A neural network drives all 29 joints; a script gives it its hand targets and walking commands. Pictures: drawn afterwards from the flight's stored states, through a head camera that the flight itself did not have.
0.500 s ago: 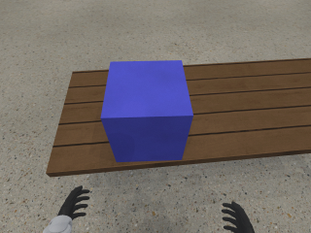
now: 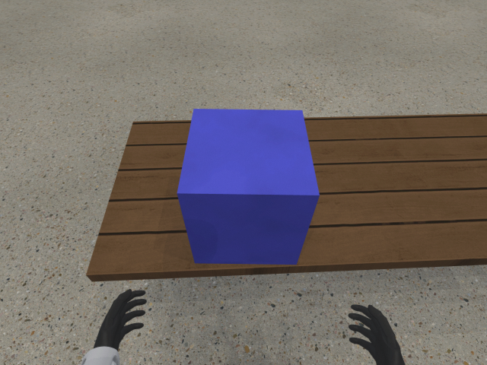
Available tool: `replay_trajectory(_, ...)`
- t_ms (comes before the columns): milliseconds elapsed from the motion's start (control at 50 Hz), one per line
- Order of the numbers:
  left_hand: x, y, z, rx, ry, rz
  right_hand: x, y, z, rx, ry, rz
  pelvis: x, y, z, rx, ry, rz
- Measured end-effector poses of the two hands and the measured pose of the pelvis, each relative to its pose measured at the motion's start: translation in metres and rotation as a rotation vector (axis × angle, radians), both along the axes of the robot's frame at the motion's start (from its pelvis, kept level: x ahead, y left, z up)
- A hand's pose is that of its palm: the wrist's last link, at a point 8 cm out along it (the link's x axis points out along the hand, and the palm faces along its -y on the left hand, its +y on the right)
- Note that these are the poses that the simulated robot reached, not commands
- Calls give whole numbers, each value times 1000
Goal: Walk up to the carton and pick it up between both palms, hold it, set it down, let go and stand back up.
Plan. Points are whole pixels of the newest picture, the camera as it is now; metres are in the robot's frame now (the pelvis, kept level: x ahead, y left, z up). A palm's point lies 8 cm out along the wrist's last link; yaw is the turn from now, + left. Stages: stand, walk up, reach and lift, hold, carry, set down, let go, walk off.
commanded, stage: reach and lift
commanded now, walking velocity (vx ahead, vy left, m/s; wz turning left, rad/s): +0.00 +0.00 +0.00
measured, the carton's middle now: (246, 189) +0.48 +0.02 -0.04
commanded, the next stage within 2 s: none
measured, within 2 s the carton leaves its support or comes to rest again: neither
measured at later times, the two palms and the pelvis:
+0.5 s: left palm (114, 313) +0.21 +0.24 -0.05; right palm (382, 315) +0.22 -0.21 -0.06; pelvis +0.00 -0.01 -0.01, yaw +1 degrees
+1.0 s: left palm (115, 256) +0.28 +0.25 +0.00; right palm (382, 260) +0.29 -0.22 +0.00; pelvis +0.00 -0.01 +0.00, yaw +1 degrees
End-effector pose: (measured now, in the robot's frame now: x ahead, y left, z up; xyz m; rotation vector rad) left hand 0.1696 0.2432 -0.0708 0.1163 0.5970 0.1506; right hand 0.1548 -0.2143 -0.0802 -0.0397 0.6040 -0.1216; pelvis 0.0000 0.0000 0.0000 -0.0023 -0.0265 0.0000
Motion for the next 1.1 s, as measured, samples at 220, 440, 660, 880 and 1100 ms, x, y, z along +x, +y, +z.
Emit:
replay_trajectory(220,17,-1,10,-13,-133,9,25,-5,10,7,-117,6,3,-2,-4,-2,16,8)
replay_trajectory(440,31,-3,20,-20,-251,20,52,-3,22,28,-240,19,1,-7,-10,2,41,17)
replay_trajectory(660,59,-3,30,-32,-307,29,84,3,31,47,-292,34,-3,-12,-14,6,86,26)
replay_trajectory(880,99,1,58,-48,-340,16,122,-3,61,37,-312,29,1,-11,-8,2,99,22)
replay_trajectory(1100,128,2,84,-49,-339,7,150,-2,85,36,-300,45,5,-8,0,-3,97,15)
